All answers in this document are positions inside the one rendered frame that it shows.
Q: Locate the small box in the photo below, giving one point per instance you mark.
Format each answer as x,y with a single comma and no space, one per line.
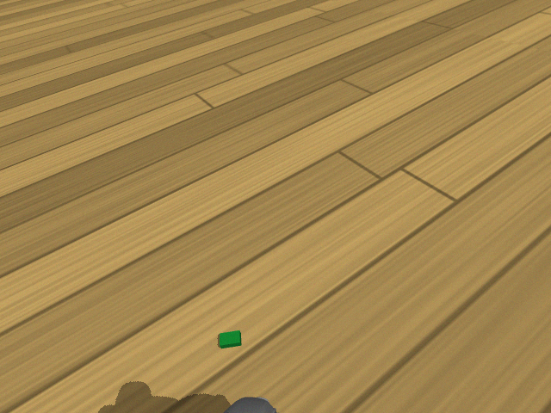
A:
230,339

